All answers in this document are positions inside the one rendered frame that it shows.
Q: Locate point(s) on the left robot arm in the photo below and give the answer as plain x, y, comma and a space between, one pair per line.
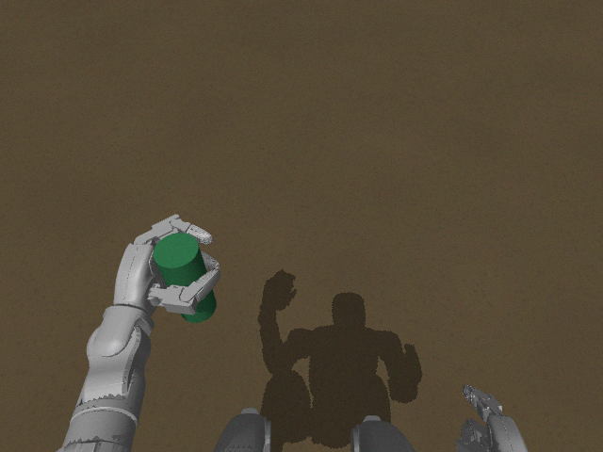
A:
107, 411

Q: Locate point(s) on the right robot hand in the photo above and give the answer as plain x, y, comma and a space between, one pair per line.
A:
501, 434

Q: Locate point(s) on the left robot hand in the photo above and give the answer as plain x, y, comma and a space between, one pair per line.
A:
139, 281

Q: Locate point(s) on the can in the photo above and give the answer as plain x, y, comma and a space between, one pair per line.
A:
180, 262

